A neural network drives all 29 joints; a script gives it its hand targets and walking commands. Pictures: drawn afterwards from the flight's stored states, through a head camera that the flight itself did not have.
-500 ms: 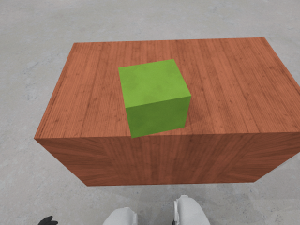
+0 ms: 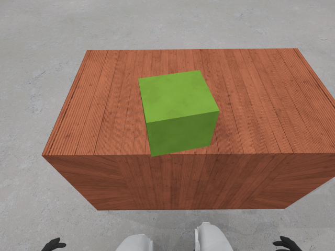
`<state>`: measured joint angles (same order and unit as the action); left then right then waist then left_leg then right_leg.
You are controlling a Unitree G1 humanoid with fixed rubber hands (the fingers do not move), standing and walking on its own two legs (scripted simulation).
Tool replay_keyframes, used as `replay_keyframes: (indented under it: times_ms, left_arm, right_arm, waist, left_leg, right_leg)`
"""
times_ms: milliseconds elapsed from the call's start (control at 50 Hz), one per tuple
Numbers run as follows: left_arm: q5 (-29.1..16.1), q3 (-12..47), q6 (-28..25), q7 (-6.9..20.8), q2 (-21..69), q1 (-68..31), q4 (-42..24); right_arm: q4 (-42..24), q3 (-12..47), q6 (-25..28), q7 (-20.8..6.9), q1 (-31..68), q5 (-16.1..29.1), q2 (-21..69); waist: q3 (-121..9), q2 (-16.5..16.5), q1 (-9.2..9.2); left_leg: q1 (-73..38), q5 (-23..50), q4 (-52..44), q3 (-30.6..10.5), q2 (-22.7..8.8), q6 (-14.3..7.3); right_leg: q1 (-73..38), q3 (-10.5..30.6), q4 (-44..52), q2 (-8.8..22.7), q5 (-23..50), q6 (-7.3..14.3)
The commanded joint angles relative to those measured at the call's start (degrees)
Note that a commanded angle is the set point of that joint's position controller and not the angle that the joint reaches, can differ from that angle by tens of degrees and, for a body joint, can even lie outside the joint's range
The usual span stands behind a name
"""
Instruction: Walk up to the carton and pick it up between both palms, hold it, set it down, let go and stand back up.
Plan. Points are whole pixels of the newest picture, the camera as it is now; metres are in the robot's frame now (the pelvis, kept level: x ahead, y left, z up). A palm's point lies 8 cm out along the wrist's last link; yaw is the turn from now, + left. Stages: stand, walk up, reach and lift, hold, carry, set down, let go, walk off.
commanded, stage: walk up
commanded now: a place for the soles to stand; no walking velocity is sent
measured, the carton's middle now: (175, 113) +0.49 -0.01 +0.00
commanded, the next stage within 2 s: none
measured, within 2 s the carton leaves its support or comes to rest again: neither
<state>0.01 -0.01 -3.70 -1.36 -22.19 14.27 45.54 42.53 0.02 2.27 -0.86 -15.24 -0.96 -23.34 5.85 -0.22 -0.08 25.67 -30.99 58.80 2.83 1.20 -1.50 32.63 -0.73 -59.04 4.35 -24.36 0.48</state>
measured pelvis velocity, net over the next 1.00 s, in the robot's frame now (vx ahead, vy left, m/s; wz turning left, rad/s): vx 0.03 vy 0.04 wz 0.03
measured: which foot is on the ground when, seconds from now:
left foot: down 0.00-1.00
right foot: down 0.00-0.40, up 0.42-0.72, down 0.74-1.00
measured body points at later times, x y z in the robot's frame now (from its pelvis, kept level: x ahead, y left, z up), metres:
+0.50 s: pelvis +0.00 +0.06 -0.01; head +0.00 +0.05 +0.44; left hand +0.07 +0.38 -0.11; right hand +0.07 -0.25 -0.12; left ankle +0.03 +0.14 -0.67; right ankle +0.07 -0.09 -0.64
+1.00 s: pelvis +0.03 +0.04 +0.00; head +0.05 +0.03 +0.45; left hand +0.10 +0.36 -0.10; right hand +0.15 -0.26 -0.11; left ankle +0.04 +0.15 -0.67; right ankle +0.07 -0.07 -0.67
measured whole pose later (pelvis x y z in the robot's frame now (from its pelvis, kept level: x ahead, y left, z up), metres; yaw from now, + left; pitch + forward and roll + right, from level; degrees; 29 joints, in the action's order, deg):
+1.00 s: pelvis +0.03 +0.04 +0.00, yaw +2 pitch -2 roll +1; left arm 0.0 0.0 -3.3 -1.7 -22.3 15.3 47.7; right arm 42.9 0.0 2.2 -0.5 -13.7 -1.4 -23.5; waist 5.2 -0.7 -0.1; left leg 27.0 -29.7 59.0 3.3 0.3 -1.8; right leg 29.4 -0.9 -60.3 1.7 -28.6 1.2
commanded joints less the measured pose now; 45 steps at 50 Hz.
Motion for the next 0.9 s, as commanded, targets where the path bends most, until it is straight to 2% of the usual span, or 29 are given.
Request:
replay_keyframes:
  times_ms: [0, 20, 40, 80, 100, 120, 140, 160, 220, 240, 300, 320, 340, 360, 380, 400, 420, 480, 520, 620, 660, 680, 700, 720, 740, 760, 780, 820, 880]
  left_arm:
    - [0.31, -5.09, -0.2, -1.04, -15.19, -9.12, -1.34]
    - [0.58, -5.3, -0.31, -0.84, -15.69, -7.28, -0.83]
    - [0.26, -5.49, -0.83, -0.59, -15.74, -6.32, 0.08]
    - [-0.65, -6.27, -2.41, -1.75, -17.69, 5.24, 2.94]
    - [0.05, -7.68, -3.09, -2.56, -20.37, 11.97, 3.67]
    - [0.76, -9.96, -3.22, -3.16, -25.73, 18.2, 4.45]
    - [-0.2, -10.86, -3.1, -3.58, -29.29, 17.01, 3.73]
    - [0.03, -10.85, -3.28, -4.0, -28.15, 13.57, 3.05]
    - [1.14, -9.5, -2.52, -4.37, -26.44, 6.33, 1.1]
    - [1.37, -9.18, -2.23, -4.19, -26.07, 4.17, 0.92]
    - [2.3, -9.19, -1.42, -3.57, -25.92, -4.09, -0.39]
    - [2.73, -8.77, -0.87, -3.14, -24.44, -9.78, -1.46]
    - [2.43, -7.7, -0.36, -3.01, -20.1, -13.49, -2.01]
    - [1.66, -5.68, 0.07, -3.58, -13.21, -10.87, -2.19]
    - [0.99, -5.13, 0.19, -3.82, -14.07, -10.07, -2.89]
    - [0.35, -5.15, 0.18, -3.55, -16.33, -7.77, -1.5]
    - [-0.22, -6.04, 0.36, -3.33, -18.84, -9.42, 0.01]
    - [-0.38, -6.87, 0.69, -1.4, -18.63, -2.37, 2.3]
    - [-0.4, -6.5, 0.75, -1.29, -16.61, -0.58, 2.57]
    - [0.01, -5.64, 0.65, -0.73, -15.55, -3.36, 1.94]
    - [-0.16, -5.43, 0.3, -0.71, -15.22, -1.44, 1.66]
    - [-0.2, -5.58, -0.21, -0.55, -14.91, -0.64, 1.98]
    - [-0.21, -5.81, -0.98, -0.76, -14.61, 1.53, 2.39]
    - [0.13, -6.06, -1.49, -0.96, -15.72, 2.95, 3.21]
    - [0.93, -7.14, -2.11, -1.34, -18.02, 7.12, 3.56]
    - [0.62, -8.05, -2.28, -1.21, -22.14, 8.77, 4.27]
    - [0.36, -8.16, -2.12, -1.26, -23.21, 8.53, 3.05]
    - [0.72, -7.29, -1.91, -1.5, -21.72, 4.13, 3.0]
    - [1.11, -5.64, -1.47, -1.17, -19.82, 0.62, 1.91]
  right_arm:
    - [2.44, -7.99, 2.24, 1.88, -2.82, -0.47, -20.02]
    - [2.21, -7.97, 2.31, 2.02, -1.37, -0.44, -20.3]
    - [1.73, -7.38, 2.2, 2.02, 0.12, -0.13, -18.36]
    - [-2.45, -7.69, 0.11, 0.28, 3.85, -1.18, -18.14]
    - [-4.15, -7.25, -0.4, -0.37, 6.32, -1.33, -14.69]
    - [-5.92, -6.65, -0.58, -0.53, 5.59, -1.16, -12.0]
    - [-6.19, -6.73, -1.17, -0.32, 5.8, -0.86, -12.46]
    - [-5.17, -7.37, -1.52, -0.35, 6.38, -2.19, -15.5]
    - [-3.47, -8.47, -1.86, -1.19, 3.96, -2.29, -15.56]
    - [-2.75, -9.07, -2.01, -1.61, 1.85, -1.88, -16.38]
    - [0.72, -10.35, -2.67, -2.84, -8.51, -1.69, -16.43]
    - [3.48, -10.59, -2.37, -2.56, -15.21, -0.94, -16.47]
    - [6.05, -10.43, -2.23, -2.42, -21.63, -0.91, -16.34]
    - [5.57, -10.9, -1.72, -1.55, -24.1, -1.55, -19.41]
    - [2.11, -10.34, -0.76, -0.48, -13.94, -1.03, -21.48]
    - [1.29, -10.71, -0.54, 0.23, -6.25, -0.97, -23.23]
    - [0.82, -10.32, -0.38, 0.99, -3.24, -1.22, -24.8]
    - [-0.22, -9.15, 0.87, 1.62, -3.33, -1.45, -19.75]
    - [-0.18, -8.71, 1.79, 2.07, -3.51, -1.1, -17.3]
    - [0.92, -8.08, 2.75, 3.08, -7.19, -0.41, -17.24]
    - [0.74, -7.83, 2.84, 3.21, -5.72, -0.5, -17.47]
    - [0.02, -7.35, 2.51, 3.06, -3.56, -0.12, -16.78]
    - [-0.13, -7.02, 2.2, 2.83, -1.95, -0.26, -15.85]
    - [-0.35, -6.63, 2.01, 2.55, -0.29, 0.13, -14.74]
    - [-1.8, -6.3, 2.1, 2.19, 1.4, 0.72, -12.51]
    - [-1.67, -5.78, 1.72, 2.29, 0.78, 1.34, -11.0]
    - [-2.28, -6.0, 1.46, 2.45, 2.3, 0.82, -12.66]
    - [-0.72, -5.93, 1.71, 2.14, 1.91, -0.27, -13.81]
    - [1.46, -6.43, 2.41, 1.45, -1.88, 0.14, -13.39]
  waist:
    - [-6.8, -5.86, -3.91]
    - [-4.82, -3.73, -2.05]
    - [-5.02, -1.53, -1.31]
    - [-6.13, -6.65, 2.7]
    - [-7.53, -2.3, 5.58]
    - [-11.66, 6.81, 6.96]
    - [-11.52, 10.6, 7.01]
    - [-10.65, 5.41, 6.65]
    - [-3.18, 3.71, 2.17]
    - [-1.67, 4.65, 1.25]
    - [0.38, 10.07, -5.34]
    - [0.48, 10.65, -9.36]
    - [-0.23, 0.54, -12.82]
    - [0.42, -21.01, -14.26]
    - [5.36, -12.87, -10.06]
    - [5.65, -2.81, -6.29]
    - [6.42, -4.83, -5.8]
    - [0.53, -4.16, -3.52]
    - [-2.04, -3.34, -2.43]
    - [-4.05, -0.58, -2.94]
    - [-2.85, -5.7, -1.94]
    - [-5.18, -3.86, -0.86]
    - [-5.63, -4.5, 1.19]
    - [-6.18, -0.19, 3.13]
    - [-11.13, 5.39, 5.07]
    - [-11.5, 14.0, 5.07]
    - [-10.73, 14.79, 5.13]
    - [-6.4, 7.56, 2.46]
    - [-6.17, 7.6, -1.25]
  left_leg:
    - [-7.58, 1.04, -31.71, -37.32, -18.04, -11.9]
    - [-4.98, 3.18, -31.15, -37.65, -18.89, -13.03]
    - [-3.29, 8.86, -28.53, -33.56, -17.11, -11.16]
    - [4.97, 12.41, -18.37, -18.68, -10.02, -7.66]
    - [14.99, 20.77, -6.89, -10.48, -5.87, -4.7]
    - [23.8, 19.69, 11.76, -4.35, -0.3, -0.25]
    - [28.76, -1.33, 14.17, -5.76, -0.85, -0.39]
    - [28.67, -3.12, 14.61, -7.36, -2.81, -0.06]
    - [19.77, -5.93, 10.43, -6.33, -5.17, -1.08]
    - [15.54, -5.83, 8.24, -5.56, -5.44, -1.04]
    - [-1.24, -3.08, 3.37, -1.34, -2.6, -2.25]
    - [-14.31, -1.79, -1.74, -1.61, -2.41, -2.13]
    - [-20.54, -6.46, -13.07, -5.57, -1.72, -2.37]
    - [-14.07, -29.17, -35.87, -31.21, -11.16, -4.83]
    - [-5.87, -29.82, -48.1, -50.52, -18.76, -5.13]
    - [-0.87, -29.05, -49.39, -49.32, -19.8, -4.48]
    - [0.97, -28.66, -50.29, -49.76, -19.55, -4.08]
    - [-5.65, -9.16, -41.09, -39.53, -16.93, -0.68]
    - [-9.49, 1.5, -35.28, -34.34, -17.02, -4.15]
    - [-13.88, 13.0, -29.32, -35.39, -19.86, -8.59]
    - [-12.49, 21.05, -28.13, -33.02, -19.93, -7.56]
    - [-10.1, 24.17, -25.86, -31.89, -19.32, -8.33]
    - [-3.16, 26.63, -21.63, -24.41, -16.34, -7.34]
    - [4.27, 25.62, -16.92, -19.19, -13.97, -4.73]
    - [10.54, 27.25, -5.41, -10.33, -7.19, -2.42]
    - [17.27, 12.16, 7.31, -3.85, -1.65, 0.48]
    - [20.01, -4.68, 6.1, -3.43, -1.29, -0.09]
    - [17.87, -8.36, 0.94, -5.54, -3.53, -0.87]
    - [0.56, 3.5, -9.31, -6.7, -3.47, -2.6]
  right_leg:
    - [8.27, -0.52, 1.99, -1.63, -7.23, 1.78]
    - [4.78, 0.86, 2.83, -0.47, -8.65, 1.69]
    - [0.82, 0.47, 6.4, -0.85, -5.31, 1.97]
    - [-11.73, 1.11, 13.98, -0.74, -1.33, 4.34]
    - [-24.12, 9.23, 22.14, 3.14, -3.74, 6.33]
    - [-32.11, 32.86, 30.66, 14.76, -6.25, 13.34]
    - [-34.7, 44.25, 35.39, 22.25, -4.5, 17.99]
    - [-32.93, 45.83, 35.27, 23.18, -6.83, 18.6]
    - [-14.91, 35.3, 33.53, 19.42, -9.44, 15.78]
    - [-9.49, 30.64, 34.26, 17.57, -16.89, 14.12]
    - [8.98, 23.55, 35.37, 14.75, -29.27, 11.42]
    - [19.93, 16.69, 29.64, 11.63, -27.49, 7.98]
    - [25.64, 6.55, 13.65, 5.38, -23.97, 4.32]
    - [28.29, -3.07, -14.33, -4.27, -19.35, 1.08]
    - [28.2, 2.52, -18.69, -6.89, -11.73, 0.89]
    - [22.96, 6.55, -17.04, -4.04, -5.52, 2.07]
    - [20.55, 6.42, -16.64, -2.1, -4.7, 2.36]
    - [12.46, 4.82, -13.2, -0.99, -0.96, -0.18]
    - [12.39, 3.67, -9.85, -0.14, -1.36, 0.36]
    - [9.31, 4.27, -3.09, 0.54, -4.46, 0.49]
    - [8.0, 2.31, 1.23, -0.11, -5.45, 1.39]
    - [0.96, 1.74, 6.18, -0.13, -4.25, 1.63]
    - [-8.04, 0.6, 13.98, -0.91, 1.18, 2.63]
    - [-16.56, 2.58, 16.34, -1.48, 5.12, 4.04]
    - [-24.04, 16.42, 23.3, 4.56, 4.24, 8.01]
    - [-27.05, 33.41, 29.61, 12.31, 1.35, 13.48]
    - [-27.29, 42.16, 33.56, 17.07, -0.48, 17.67]
    - [-22.55, 38.56, 30.46, 16.42, 3.43, 16.92]
    - [-6.74, 26.94, 23.17, 10.37, 7.1, 11.5]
